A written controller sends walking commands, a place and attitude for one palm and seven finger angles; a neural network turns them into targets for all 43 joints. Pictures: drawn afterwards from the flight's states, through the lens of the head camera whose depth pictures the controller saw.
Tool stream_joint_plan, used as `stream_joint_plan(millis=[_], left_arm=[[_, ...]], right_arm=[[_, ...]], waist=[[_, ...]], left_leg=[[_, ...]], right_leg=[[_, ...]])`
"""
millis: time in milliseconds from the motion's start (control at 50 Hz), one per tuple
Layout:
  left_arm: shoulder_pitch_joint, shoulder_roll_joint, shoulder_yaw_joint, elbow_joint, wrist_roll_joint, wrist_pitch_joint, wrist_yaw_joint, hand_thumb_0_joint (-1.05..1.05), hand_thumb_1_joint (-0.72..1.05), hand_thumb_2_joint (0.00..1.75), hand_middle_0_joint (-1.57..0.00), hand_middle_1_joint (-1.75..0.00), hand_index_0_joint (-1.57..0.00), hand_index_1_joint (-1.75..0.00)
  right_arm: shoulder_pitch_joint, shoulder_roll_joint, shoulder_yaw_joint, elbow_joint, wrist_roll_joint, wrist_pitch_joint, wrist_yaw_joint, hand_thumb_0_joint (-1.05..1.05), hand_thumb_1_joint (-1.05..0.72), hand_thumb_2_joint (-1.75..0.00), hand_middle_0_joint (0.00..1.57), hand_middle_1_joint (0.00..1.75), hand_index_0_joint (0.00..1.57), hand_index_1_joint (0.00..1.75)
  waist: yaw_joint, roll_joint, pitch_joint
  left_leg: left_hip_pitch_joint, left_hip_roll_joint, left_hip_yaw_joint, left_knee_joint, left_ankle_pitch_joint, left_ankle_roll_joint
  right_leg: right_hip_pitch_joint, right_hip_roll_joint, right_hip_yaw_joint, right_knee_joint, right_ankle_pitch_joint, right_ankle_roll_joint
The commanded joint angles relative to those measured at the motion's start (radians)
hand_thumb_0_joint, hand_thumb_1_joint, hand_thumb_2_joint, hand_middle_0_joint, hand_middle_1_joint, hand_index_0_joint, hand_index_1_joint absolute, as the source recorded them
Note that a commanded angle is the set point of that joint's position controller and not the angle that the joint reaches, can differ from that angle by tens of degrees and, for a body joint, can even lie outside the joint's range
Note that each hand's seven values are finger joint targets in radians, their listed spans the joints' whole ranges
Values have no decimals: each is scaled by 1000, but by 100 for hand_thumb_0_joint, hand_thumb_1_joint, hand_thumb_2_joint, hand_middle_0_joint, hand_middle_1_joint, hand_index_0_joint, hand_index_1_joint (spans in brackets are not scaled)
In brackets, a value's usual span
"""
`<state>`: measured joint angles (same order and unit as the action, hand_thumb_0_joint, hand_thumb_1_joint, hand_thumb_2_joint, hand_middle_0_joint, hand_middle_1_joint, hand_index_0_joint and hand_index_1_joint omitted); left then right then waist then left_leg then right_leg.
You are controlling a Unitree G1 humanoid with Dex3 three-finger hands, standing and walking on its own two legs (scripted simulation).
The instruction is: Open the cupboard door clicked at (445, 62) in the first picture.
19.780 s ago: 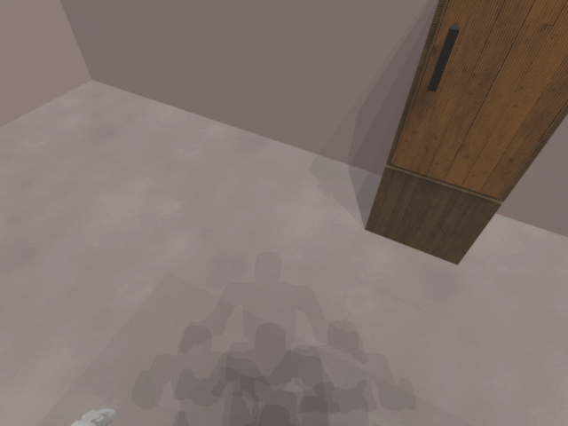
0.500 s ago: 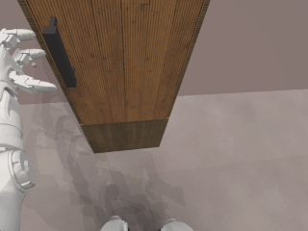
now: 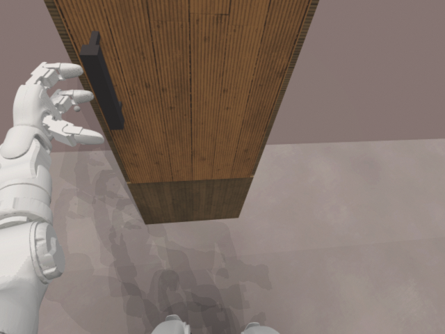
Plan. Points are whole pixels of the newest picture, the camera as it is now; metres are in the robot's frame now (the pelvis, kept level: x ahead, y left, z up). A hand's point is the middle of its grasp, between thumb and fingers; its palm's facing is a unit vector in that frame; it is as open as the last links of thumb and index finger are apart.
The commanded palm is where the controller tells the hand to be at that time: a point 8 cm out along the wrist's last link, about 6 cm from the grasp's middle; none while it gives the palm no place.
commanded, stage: move the hooked fingers beside the handle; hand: left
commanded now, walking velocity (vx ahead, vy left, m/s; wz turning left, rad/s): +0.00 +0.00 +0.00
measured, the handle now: (107, 84) +0.53 +0.19 +0.11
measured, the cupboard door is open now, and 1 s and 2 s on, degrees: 0 0 0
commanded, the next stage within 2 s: slide the fingers in behind the handle in 0.70 s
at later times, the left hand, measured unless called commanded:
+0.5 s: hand (67, 98) +0.48 +0.25 +0.12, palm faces +0.08 -1.00 +0.00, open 13.9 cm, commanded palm +0.45 +0.29 +0.11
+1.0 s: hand (73, 108) +0.47 +0.23 +0.12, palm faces +0.06 -1.00 +0.01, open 13.9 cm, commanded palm +0.45 +0.28 +0.11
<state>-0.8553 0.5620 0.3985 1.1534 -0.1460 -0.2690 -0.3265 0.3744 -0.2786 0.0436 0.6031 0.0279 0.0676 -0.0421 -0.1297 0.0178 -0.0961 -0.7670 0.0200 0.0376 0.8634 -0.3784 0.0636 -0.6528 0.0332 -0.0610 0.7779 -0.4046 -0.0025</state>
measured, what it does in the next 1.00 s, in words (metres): stands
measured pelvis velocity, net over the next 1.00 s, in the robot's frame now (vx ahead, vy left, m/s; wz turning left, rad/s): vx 0.00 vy -0.01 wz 0.00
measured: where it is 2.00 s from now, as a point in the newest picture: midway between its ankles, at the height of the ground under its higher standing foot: outside the picture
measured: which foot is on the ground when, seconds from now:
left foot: down 0.00-1.00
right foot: down 0.00-1.00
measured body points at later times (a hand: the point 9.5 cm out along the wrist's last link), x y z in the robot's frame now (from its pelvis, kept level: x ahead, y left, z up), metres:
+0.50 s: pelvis +0.00 -0.02 +0.00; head +0.10 +0.01 +0.44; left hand +0.47 +0.30 +0.12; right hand +0.00 -0.29 -0.10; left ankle +0.02 +0.07 -0.70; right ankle -0.02 -0.12 -0.70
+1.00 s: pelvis +0.00 -0.01 +0.00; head +0.08 +0.01 +0.44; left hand +0.46 +0.29 +0.12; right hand +0.04 -0.28 -0.11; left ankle +0.02 +0.07 -0.70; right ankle -0.02 -0.12 -0.70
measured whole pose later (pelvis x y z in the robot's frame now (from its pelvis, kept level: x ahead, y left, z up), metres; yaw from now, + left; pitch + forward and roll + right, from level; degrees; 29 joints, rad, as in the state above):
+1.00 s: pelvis +0.00 -0.01 +0.00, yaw +0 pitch +15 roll -3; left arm -0.83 0.56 0.40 1.13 -0.17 -0.31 -0.33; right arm 0.37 -0.27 0.05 0.61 0.04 0.06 -0.05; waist -0.12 0.02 -0.09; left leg -0.74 0.03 0.03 0.85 -0.37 0.05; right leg -0.63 0.04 -0.06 0.77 -0.40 -0.02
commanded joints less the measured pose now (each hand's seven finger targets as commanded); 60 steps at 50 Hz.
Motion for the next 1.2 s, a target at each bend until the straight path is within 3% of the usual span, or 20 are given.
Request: stream_joint_plan(millis=[0, 60, 180, 280, 320, 340, 380, 480, 520, 600, 620, 680, 800, 840, 900, 960, 1060, 1080, 1140, 1180], left_arm=[[-499, 367, 105, -321, -7, -140, 50, 0, -50, 30, -30, -120, -30, -120], [-488, 317, 63, -310, 10, -159, 45, 0, -50, 30, -30, -120, -30, -120], [-397, 268, -4, -84, 1, -37, -16, 0, -50, 30, -30, -120, -30, -120], [-476, 399, 92, -181, -20, -84, -25, 0, -50, 30, -30, -120, -30, -120], [-531, 415, 100, -257, -18, -133, -21, 0, -50, 30, -30, -120, -30, -120], [-502, 425, 117, -262, -14, -148, -19, 0, -50, 30, -30, -120, -30, -120], [-466, 427, 124, -270, -11, -160, -21, 0, -50, 30, -30, -120, -30, -120], [-339, 350, 60, -142, -24, -60, -64, 0, -50, 30, -30, -120, -30, -120], [-320, 340, 57, -152, -31, -41, -70, 0, -50, 30, -30, -120, -30, -120], [-413, 309, 45, -292, -50, -91, -42, 0, -50, 30, -30, -120, -30, -120], [-417, 348, 86, -318, -50, -111, -30, 0, -50, 30, -30, -120, -30, -120], [-396, 334, 94, -345, -53, -144, -14, 0, -50, 30, -30, -120, -30, -120], [-363, 274, 23, -183, -17, -65, -11, 0, -50, 30, -30, -120, -30, -120], [-360, 306, 49, -179, -19, -56, -9, 0, -50, 30, -30, -120, -30, -120], [-440, 250, 11, -260, -39, -95, -6, 0, -50, 30, -30, -120, -30, -120], [-464, 242, 14, -284, -40, -133, 6, 0, -50, 30, -30, -120, -30, -120], [-443, 216, -4, -204, -23, -103, 21, 0, -50, 30, -30, -120, -30, -120], [-436, 240, 11, -195, -17, -95, 26, 0, -50, 30, -30, -120, -30, -120], [-457, 214, -11, -234, -7, -94, 45, 0, -50, 30, -30, -120, -30, -120], [-489, 210, -9, -269, -7, -106, 61, 0, -50, 30, -30, -120, -30, -120]], right_arm=[[149, -191, -74, -60, -11, -24, -13, 0, -90, -90, 20, 30, 20, 30], [140, -181, -73, -48, -8, -24, -8, 0, -90, -90, 20, 30, 20, 30], [144, -193, -65, -51, 7, -12, -23, 0, -90, -90, 20, 30, 20, 30], [160, -199, -65, -54, 1, -20, -32, 0, -90, -90, 20, 30, 20, 30], [163, -194, -68, -48, -1, -23, -29, 0, -90, -90, 20, 30, 20, 30], [161, -191, -70, -45, -2, -23, -26, 0, -90, -90, 20, 30, 20, 30], [159, -190, -73, -41, -1, -20, -24, 0, -90, -90, 20, 30, 20, 30], [154, -192, -71, -50, 11, -1, -25, 0, -90, -90, 20, 30, 20, 30], [152, -192, -72, -63, 13, 2, -28, 0, -90, -90, 20, 30, 20, 30], [151, -187, -77, -62, 4, -7, -27, 0, -90, -90, 20, 30, 20, 30], [154, -191, -82, -58, 1, -9, -24, 0, -90, -90, 20, 30, 20, 30], [141, -185, -82, -56, 2, -13, -18, 0, -90, -90, 20, 30, 20, 30], [126, -185, -70, -57, 8, -9, -21, 0, -90, -90, 20, 30, 20, 30], [127, -188, -71, -62, 8, -11, -24, 0, -90, -90, 20, 30, 20, 30], [123, -179, -69, -65, 5, -22, -24, 0, -90, -90, 20, 30, 20, 30], [122, -180, -72, -50, 0, -32, -19, 0, -90, -90, 20, 30, 20, 30], [122, -182, -71, -40, 1, -32, -15, 0, -90, -90, 20, 30, 20, 30], [125, -184, -72, -39, 2, -30, -16, 0, -90, -90, 20, 30, 20, 30], [124, -179, -72, -46, -1, -33, -13, 0, -90, -90, 20, 30, 20, 30], [129, -178, -74, -42, -5, -36, -9, 0, -90, -90, 20, 30, 20, 30]], waist=[[12, 138, -469], [1, 191, -483], [-25, 76, -291], [-16, 58, -391], [-16, 128, -463], [-2, 169, -487], [6, 203, -496], [0, 128, -356], [6, 100, -342], [-8, 137, -380], [5, 143, -429], [13, 150, -472], [-8, 92, -301], [2, 83, -326], [-17, 98, -366], [-14, 126, -409], [-15, 121, -360], [-8, 103, -345], [-4, 158, -380], [-8, 158, -393]], left_leg=[[511, 21, -132, -68, 461, -43], [555, 26, -135, -61, 490, -51], [361, 13, -102, -97, 288, -23], [352, 9, -89, -77, 321, -15], [412, 9, -95, -64, 361, -20], [442, 10, -94, -60, 385, -24], [476, 14, -98, -56, 426, -29], [374, 9, -79, -82, 366, -17], [364, 7, -75, -89, 363, -13], [451, 13, -93, -81, 410, -19], [485, 17, -101, -80, 430, -25], [514, 16, -100, -75, 473, -28], [399, 9, -95, -97, 336, -19], [399, 9, -94, -99, 328, -20], [448, 11, -99, -90, 357, -22], [500, 17, -118, -84, 370, -32], [449, 14, -117, -92, 312, -32], [433, 14, -120, -97, 307, -32], [469, 14, -124, -93, 340, -36], [489, 18, -128, -91, 346, -39]], right_leg=[[-3, 33, 24, -49, 311, -23], [-30, 36, 22, -50, 311, -20], [-14, 27, 27, -96, 259, -14], [66, 27, 51, -86, 318, -10], [58, 30, 54, -73, 337, -12], [55, 33, 53, -69, 343, -15], [43, 36, 47, -64, 354, -19], [50, 32, 38, -92, 347, -13], [60, 31, 36, -96, 355, -12], [19, 37, 33, -88, 348, -17], [26, 39, 32, -82, 350, -17], [53, 40, 34, -74, 379, -18], [13, 28, 30, -99, 296, -16], [27, 26, 33, -99, 295, -15], [18, 29, 33, -92, 307, -17], [-14, 32, 29, -81, 286, -19], [-34, 27, 25, -84, 244, -18], [-23, 26, 24, -84, 242, -20], [-37, 27, 22, -76, 248, -23], [-41, 30, 21, -77, 245, -22]])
